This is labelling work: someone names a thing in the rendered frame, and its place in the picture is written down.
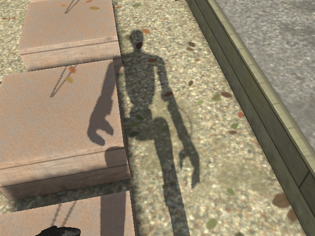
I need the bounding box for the robot left hand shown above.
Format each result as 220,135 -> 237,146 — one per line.
35,225 -> 81,236

